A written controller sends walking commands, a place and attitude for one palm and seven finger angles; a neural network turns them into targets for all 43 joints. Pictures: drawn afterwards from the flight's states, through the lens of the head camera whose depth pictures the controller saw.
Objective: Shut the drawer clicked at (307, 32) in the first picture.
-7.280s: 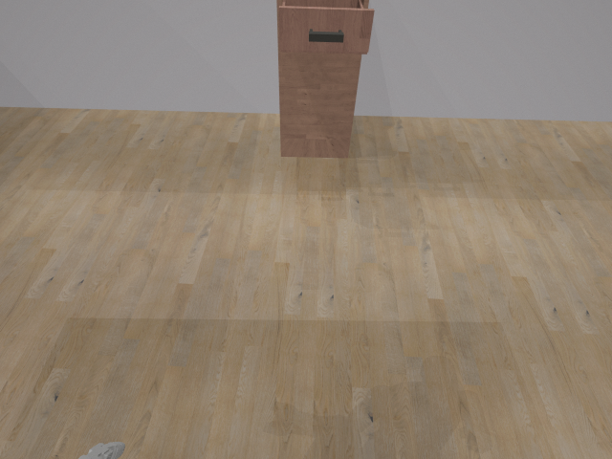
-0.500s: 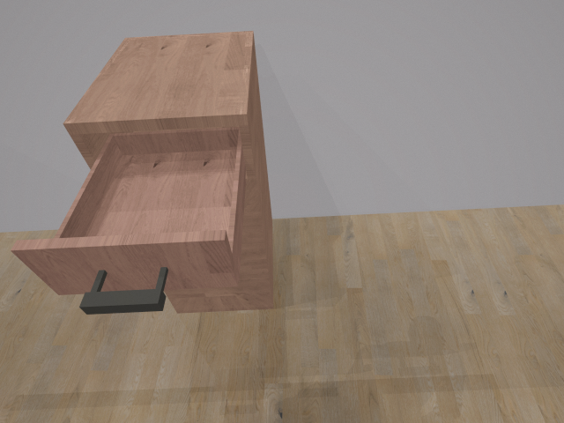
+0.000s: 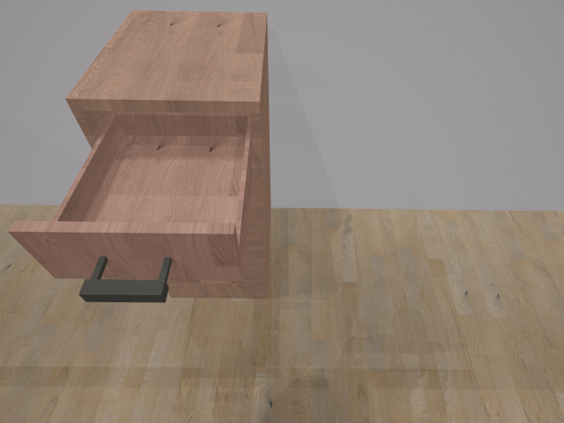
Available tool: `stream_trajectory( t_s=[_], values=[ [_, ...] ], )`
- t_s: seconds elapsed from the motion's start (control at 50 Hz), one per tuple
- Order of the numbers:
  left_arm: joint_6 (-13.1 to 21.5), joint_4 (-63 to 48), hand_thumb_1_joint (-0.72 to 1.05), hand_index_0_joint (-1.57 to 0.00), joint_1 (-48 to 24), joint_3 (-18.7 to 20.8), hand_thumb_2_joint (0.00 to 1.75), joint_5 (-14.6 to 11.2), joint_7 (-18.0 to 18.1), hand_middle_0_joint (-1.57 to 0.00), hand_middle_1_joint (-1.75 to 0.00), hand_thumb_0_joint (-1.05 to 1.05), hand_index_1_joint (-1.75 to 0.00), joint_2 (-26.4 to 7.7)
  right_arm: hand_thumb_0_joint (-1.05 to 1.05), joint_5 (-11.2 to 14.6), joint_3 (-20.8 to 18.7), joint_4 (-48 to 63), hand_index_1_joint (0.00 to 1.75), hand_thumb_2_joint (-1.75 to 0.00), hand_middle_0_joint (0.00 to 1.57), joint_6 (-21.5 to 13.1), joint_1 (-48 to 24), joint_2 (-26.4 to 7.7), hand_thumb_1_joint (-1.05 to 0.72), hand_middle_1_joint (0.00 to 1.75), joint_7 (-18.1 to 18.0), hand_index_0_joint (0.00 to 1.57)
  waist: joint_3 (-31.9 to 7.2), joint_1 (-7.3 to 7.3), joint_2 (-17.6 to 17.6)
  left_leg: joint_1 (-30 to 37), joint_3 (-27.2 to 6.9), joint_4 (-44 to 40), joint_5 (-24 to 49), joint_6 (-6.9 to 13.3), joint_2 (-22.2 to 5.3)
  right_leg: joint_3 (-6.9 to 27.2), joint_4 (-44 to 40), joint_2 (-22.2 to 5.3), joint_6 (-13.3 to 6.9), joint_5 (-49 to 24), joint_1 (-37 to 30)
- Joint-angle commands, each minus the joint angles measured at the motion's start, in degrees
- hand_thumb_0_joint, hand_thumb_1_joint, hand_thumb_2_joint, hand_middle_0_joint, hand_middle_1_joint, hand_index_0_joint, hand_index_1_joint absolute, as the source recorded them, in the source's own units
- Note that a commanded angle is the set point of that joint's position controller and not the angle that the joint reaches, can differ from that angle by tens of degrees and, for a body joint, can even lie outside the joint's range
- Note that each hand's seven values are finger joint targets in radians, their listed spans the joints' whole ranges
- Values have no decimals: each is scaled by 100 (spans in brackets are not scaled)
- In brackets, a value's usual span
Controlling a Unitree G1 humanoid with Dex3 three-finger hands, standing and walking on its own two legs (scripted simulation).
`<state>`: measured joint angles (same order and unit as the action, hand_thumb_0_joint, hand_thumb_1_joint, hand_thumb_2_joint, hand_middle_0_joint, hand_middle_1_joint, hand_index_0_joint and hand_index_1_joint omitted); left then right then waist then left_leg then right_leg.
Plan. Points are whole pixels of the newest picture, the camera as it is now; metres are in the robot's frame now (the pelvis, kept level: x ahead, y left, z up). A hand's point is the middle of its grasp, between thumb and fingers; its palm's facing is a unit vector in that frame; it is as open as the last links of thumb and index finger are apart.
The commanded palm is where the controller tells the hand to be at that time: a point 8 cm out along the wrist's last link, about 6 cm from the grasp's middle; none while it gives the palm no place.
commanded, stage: look again from close up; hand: left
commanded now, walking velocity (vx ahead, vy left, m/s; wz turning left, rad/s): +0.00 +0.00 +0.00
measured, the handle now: (129, 277) +0.32 +0.26 +0.00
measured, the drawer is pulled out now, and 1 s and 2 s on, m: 0.30 0.30 0.30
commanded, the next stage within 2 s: raise the hand and make a fist in 0.46 s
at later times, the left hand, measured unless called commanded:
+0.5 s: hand out of the picture +0.02 +0.26 -0.17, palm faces +0.00 -0.98 -0.21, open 7.4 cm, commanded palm none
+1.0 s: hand out of the picture +0.10 +0.22 -0.05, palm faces +0.08 -1.00 +0.00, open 5.8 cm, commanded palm +0.09 +0.29 -0.02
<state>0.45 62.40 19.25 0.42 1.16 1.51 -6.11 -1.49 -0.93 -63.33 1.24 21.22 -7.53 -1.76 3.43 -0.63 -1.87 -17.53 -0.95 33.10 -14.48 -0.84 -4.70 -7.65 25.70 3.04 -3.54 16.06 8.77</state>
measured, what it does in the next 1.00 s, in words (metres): lowers itself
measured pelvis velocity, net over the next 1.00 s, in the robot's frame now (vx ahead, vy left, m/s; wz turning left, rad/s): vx -0.05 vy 0.03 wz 0.03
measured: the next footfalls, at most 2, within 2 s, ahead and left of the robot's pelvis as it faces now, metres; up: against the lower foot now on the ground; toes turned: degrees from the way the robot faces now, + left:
none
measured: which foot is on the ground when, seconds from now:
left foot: down 0.00-1.00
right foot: down 0.00-1.00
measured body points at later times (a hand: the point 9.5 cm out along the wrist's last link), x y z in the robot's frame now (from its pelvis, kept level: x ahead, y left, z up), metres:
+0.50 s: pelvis +0.00 +0.08 +0.00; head -0.01 +0.09 +0.45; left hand +0.03 +0.31 -0.16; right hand +0.05 -0.16 -0.14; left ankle +0.02 +0.13 -0.74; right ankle -0.02 -0.08 -0.74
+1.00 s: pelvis -0.05 +0.03 -0.07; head -0.04 +0.05 +0.38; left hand +0.09 +0.27 -0.05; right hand +0.17 -0.21 -0.09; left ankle +0.02 +0.13 -0.74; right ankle +0.00 -0.04 -0.74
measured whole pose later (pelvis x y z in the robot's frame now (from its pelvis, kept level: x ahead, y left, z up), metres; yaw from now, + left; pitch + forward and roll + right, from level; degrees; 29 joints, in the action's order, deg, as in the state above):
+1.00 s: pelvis -0.05 +0.03 -0.07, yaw +2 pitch +6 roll +0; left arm 22.4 3.3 33.4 6.1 -13.0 -12.6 -11.7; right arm 2.3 -1.7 -27.6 -12.6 11.6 -14.7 -0.7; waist -7.1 0.0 2.4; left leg -42.3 2.3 58.5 -22.9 2.7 1.4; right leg -4.7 59.2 1.5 -3.6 26.2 40.0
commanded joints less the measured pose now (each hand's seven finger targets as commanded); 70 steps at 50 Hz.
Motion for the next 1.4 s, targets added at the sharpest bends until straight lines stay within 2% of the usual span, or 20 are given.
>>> stream_trajectory(
  t_s=[0.0, 0.06, 0.12, 0.28, 0.52, 0.54, 0.56, 0.58, 0.6, 0.62, 0.66, 0.78, 0.82, 0.86, 0.98, 1.06, 1.12, 1.24, 1.3, 1.38],
  values=[
    [77, -494, 90, -20, 111, 194, 90, 52, 153, -20, -30, 0, -30, -909, 0, 14, -141, 677, 30, -90, 20, -128, 5, -319, -90, 30, -40, 20, -520, -4, 744, -417, 220, 819, -507, 148, 155, 1395, -684, -1651, -390, -1271, 32],
    [45, -550, 90, -20, 13, 184, 90, 32, 176, -20, -30, 0, -30, -812, 0, 57, -115, 587, 30, -90, 20, -234, 216, -388, -90, 30, -54, 20, -278, -110, 502, 282, 74, -259, 910, 239, 21, 832, -83, -1176, -152, -1625, 444],
    [11, -458, 90, -20, 446, 89, 90, -4, 186, -20, -30, 0, -30, -578, 0, 50, -119, 454, 30, -90, 20, -297, 280, -739, -90, 30, -113, 20, -446, 66, -801, 860, -544, -418, 3779, 547, -594, 382, 442, -648, 151, -920, 494],
    [-75, -483, 90, -20, 243, 91, 90, 2, 120, -20, -30, 0, -30, -776, 0, 43, -119, 685, 30, -90, 20, -263, -290, -944, -90, 30, -77, 20, 9, 101, -53, 345, -526, -1133, 1704, 499, -393, 518, 180, -715, 280, -515, 327],
    [-102, -425, 90, -20, 272, 60, 90, 38, 89, -20, -30, 0, -30, -807, 0, 66, -114, 611, 30, -90, 20, -218, -448, -1040, -90, 30, -5, 20, 107, 74, -40, 366, -641, -1992, -253, 331, -409, 626, -1, -792, 362, -349, 415],
    [8, -337, 90, -20, 336, -47, 90, 78, 291, -20, -30, 0, -30, -916, 0, 139, -36, 996, 30, -90, 20, -249, -679, -1196, -90, 30, 41, 20, 377, 146, 712, -45, -310, -848, 1375, 325, -381, 794, -206, -927, 371, -705, 467],
    [1217, -9467, 90, -22, -4002, 1302, 90, -947, 388, -22, -32, 0, -32, -2495, 0, 426, -229, 2988, 30, -90, 20, -1098, -529, -1748, -90, 30, -102, 20, -2810, -557, -425, 2118, -574, -1022, 1729, -149, 166, 234, 437, -307, 236, -1268, 575],
    [947, -8145, 90, -24, -950, 742, 90, -554, 486, -24, -34, 0, -34, -1913, 0, 375, 97, 2640, 30, -90, 20, -1693, -907, -1288, -90, 30, -255, 20, -2464, 79, -1222, 2496, -875, -1462, 1632, -377, -243, 410, 1177, -330, 181, 142, 1210],
    [709, -7695, 90, -26, -796, 450, 90, -687, 785, -26, -37, 0, -37, -1519, 0, 392, 20, 2236, 30, -90, 20, -1899, -932, -1364, -90, 30, -291, 20, -2029, -67, -1097, 1889, -935, -1770, 763, -569, -174, 386, 1449, -294, 219, 605, 1569],
    [165, -6326, 90, -28, 967, -422, 90, -737, 723, -28, -39, 0, -39, -37, 0, 437, 41, 2062, 30, -90, 20, -1918, -792, -1098, -90, 30, -200, 20, -1076, -111, -701, 1255, -895, -1853, -109, -436, -139, 387, 1502, -323, 235, 656, 1965],
    [629, -7437, 90, -32, 139, -91, 90, -997, 562, -32, -43, 0, -43, -475, 0, 401, -77, 2605, 30, -90, 20, -2075, -966, -1396, -90, 30, -139, 20, -456, -171, -810, 409, -756, -1333, -1082, -203, 98, 341, 1055, -353, 210, 571, 1911],
    [2770, -5534, 90, -44, 1843, 587, 90, -1432, -934, -44, -56, 0, -56, -463, 0, 214, -296, 3411, 30, -90, 20, -1952, -1456, -1371, -90, 30, 129, 20, -441, 208, 2331, -2361, 43, 1025, -1280, 39, 556, 504, 1323, -276, 216, 2319, 2960],
    [3180, -5512, 90, -48, 2112, 879, 90, -1493, -1494, -48, -60, 0, -60, -767, 0, 285, -394, 3932, 30, -90, 20, -1872, -1673, -1466, -90, 30, 245, 20, -531, 365, 1689, -2532, 220, 1265, -1423, 43, 664, 767, 1430, -329, 147, 2629, 2815],
    [2850, -5840, 90, -52, 2182, 1141, 90, -1525, -1651, -52, -65, 0, -65, -1066, 0, 443, -346, 4358, 30, -90, 20, -1754, -1870, -1417, -90, 30, 212, 20, -779, 501, 708, -2646, 305, 1265, -1726, 121, 755, 923, 1525, -383, 127, 2788, 2707],
    [3134, -9125, 90, -64, 442, 1314, 90, -1657, -939, -64, -78, 0, -78, -1517, 0, 369, -222, 4594, 30, -90, 20, -1692, -1320, -1144, -90, 30, -28, 20, -1552, 121, -791, -2293, -104, 1547, -2108, 271, 553, 1147, 1880, -286, 80, 2661, 3213],
    [3801, -9160, 90, -72, 179, 663, 90, -1597, -1070, -72, -86, 0, -86, -1295, 0, 362, -148, 4196, 30, -90, 20, -1927, -1120, -1217, -90, 30, -73, 20, -1273, -327, -623, -2453, -228, 2122, -1813, 332, 494, 1248, 1957, -189, 94, 2493, 3724],
    [3381, -8142, 90, -78, 395, 496, 90, -1657, -1695, -78, -93, 0, -93, -1368, 0, 447, -95, 4075, 30, -90, 20, -1992, -1064, -1360, -90, 30, -101, 20, -936, -531, -74, -2715, -218, 2383, -1564, 386, 486, 1529, 1532, -285, 225, 2523, 3538],
    [1251, -7762, 90, -90, 1355, 1759, 90, -2038, -2120, -90, -106, 0, -106, -1931, 0, 608, -125, 4438, 30, -90, 20, -1582, -1450, -1217, -90, 30, -292, 20, -1930, 283, 675, -2487, -150, 2053, -691, 336, 564, 1956, 1134, -766, 625, 1140, 1710],
    [1318, -8467, 90, -96, 1977, 2285, 90, -2243, -1565, -96, -112, 0, -112, -1788, 0, 521, -121, 4335, 30, -90, 20, -1518, -1579, -953, -90, 30, -281, 20, -2192, 557, 435, -2033, -218, 1805, 156, 271, 536, 1477, 1544, -624, 620, -734, 1191],
    [2088, -8969, 90, -104, 2573, 1759, 90, -2063, -1334, -104, -121, 0, -121, -1310, 0, 464, -215, 4134, 30, -90, 20, -1652, -1313, -883, -90, 30, -94, 20, -1934, 393, 181, -1614, -135, 1586, 951, 261, 511, 938, 1944, -423, 540, -2364, 1519]
  ],
)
